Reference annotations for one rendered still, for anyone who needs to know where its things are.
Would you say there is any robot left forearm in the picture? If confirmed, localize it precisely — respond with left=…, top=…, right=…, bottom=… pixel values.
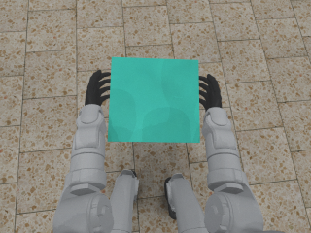
left=52, top=104, right=107, bottom=233

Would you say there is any right robot upper arm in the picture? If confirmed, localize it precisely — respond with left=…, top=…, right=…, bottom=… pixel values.
left=203, top=191, right=286, bottom=233

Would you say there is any left robot hand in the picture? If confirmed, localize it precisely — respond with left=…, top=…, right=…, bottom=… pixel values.
left=85, top=69, right=111, bottom=106

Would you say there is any robot right forearm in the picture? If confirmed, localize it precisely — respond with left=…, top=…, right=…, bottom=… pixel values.
left=201, top=107, right=264, bottom=227

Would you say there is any right robot hand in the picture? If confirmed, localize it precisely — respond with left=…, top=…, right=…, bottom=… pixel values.
left=198, top=74, right=223, bottom=112

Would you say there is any carton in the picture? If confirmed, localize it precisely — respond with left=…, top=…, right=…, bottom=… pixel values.
left=107, top=57, right=200, bottom=143

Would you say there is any left robot thigh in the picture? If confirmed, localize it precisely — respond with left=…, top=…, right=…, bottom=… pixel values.
left=109, top=174, right=139, bottom=233

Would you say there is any left robot upper arm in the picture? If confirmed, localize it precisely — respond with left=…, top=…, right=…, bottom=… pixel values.
left=53, top=192, right=115, bottom=233

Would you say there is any right robot foot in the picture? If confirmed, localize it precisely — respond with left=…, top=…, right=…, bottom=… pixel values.
left=164, top=177, right=177, bottom=220

